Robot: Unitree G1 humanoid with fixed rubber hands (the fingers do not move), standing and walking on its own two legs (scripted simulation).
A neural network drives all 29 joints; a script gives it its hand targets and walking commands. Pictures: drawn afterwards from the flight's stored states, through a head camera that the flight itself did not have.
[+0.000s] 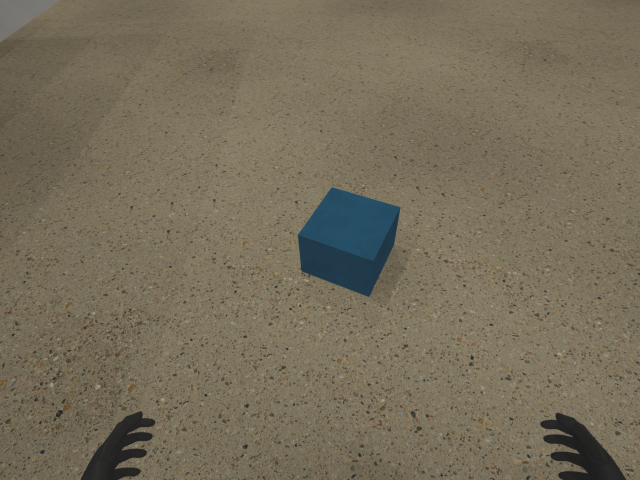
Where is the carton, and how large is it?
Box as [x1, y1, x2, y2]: [298, 187, 399, 296]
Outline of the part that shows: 332,187 298,234 301,270 368,296 393,245 399,207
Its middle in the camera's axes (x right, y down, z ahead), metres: +0.12 +0.02 +1.50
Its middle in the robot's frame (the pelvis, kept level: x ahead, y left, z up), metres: +1.06 -0.06 -0.64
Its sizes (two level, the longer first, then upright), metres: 0.288 0.286 0.212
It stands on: the floor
